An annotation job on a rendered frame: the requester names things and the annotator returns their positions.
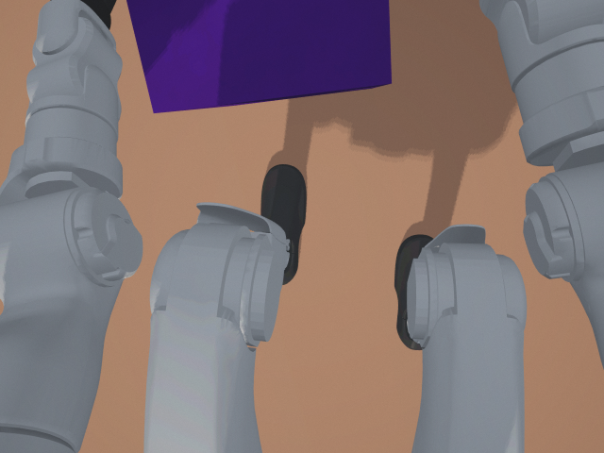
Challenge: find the carton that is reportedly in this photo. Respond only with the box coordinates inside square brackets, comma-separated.
[126, 0, 392, 113]

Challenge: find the left robot upper arm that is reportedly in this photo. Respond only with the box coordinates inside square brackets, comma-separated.
[0, 187, 143, 453]

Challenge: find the right robot upper arm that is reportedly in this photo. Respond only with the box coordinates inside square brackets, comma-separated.
[523, 161, 604, 369]

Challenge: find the robot left hand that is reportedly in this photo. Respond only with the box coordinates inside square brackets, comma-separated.
[80, 0, 116, 29]

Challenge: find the robot right thigh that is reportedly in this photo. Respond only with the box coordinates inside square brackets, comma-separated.
[407, 243, 525, 453]

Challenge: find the robot left foot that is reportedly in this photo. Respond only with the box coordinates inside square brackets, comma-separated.
[260, 164, 307, 285]

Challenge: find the right robot forearm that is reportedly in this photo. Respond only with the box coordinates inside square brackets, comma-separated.
[479, 0, 604, 172]

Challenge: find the left robot forearm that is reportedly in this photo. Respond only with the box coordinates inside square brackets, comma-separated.
[0, 0, 123, 206]

